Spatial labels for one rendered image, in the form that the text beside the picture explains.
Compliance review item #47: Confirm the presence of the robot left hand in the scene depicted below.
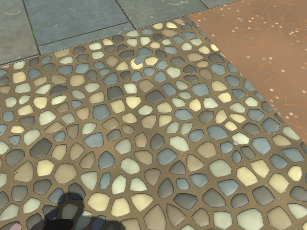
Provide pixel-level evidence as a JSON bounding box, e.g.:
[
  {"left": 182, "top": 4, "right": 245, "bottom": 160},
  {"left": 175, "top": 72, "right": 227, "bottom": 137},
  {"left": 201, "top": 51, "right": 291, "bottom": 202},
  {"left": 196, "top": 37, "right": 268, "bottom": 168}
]
[{"left": 30, "top": 218, "right": 74, "bottom": 230}]

